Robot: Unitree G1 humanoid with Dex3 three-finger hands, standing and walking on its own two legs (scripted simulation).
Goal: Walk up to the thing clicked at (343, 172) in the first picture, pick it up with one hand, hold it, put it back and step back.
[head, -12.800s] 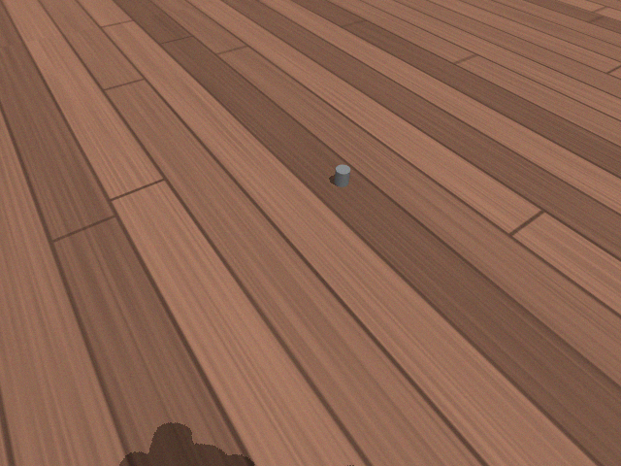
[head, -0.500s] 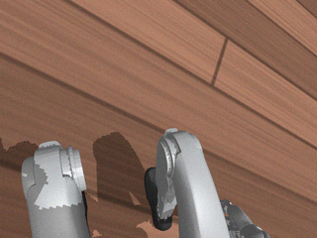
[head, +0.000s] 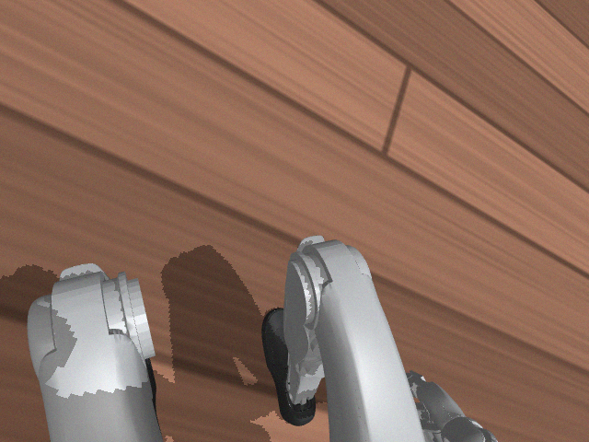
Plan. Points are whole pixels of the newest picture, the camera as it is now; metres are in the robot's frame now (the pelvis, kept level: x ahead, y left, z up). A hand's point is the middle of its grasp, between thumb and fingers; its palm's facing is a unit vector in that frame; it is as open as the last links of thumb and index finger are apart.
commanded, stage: rise first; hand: left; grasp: from above
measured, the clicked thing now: out of the picture +0.45 +0.42 -0.27
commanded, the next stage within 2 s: approach in 0.38 s
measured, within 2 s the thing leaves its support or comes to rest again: neither
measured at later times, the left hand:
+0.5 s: hand out of the picture +0.41 +0.46 -0.15, palm faces -0.42 -0.16 -0.89, open 14.0 cm
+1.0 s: hand out of the picture +0.45 +0.42 -0.15, palm faces -0.41 -0.13 -0.90, open 14.2 cm
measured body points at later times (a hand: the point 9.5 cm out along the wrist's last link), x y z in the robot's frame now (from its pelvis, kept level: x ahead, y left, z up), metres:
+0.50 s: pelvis +0.00 +0.00 +0.00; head +0.24 +0.14 +0.35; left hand +0.42 +0.46 -0.10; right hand +0.11 -0.27 -0.09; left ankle +0.07 +0.13 -0.28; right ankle +0.10 -0.13 -0.28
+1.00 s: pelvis +0.00 +0.00 +0.01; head +0.25 +0.12 +0.36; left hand +0.47 +0.42 -0.10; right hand +0.07 -0.27 -0.08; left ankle +0.07 +0.13 -0.28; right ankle +0.10 -0.13 -0.28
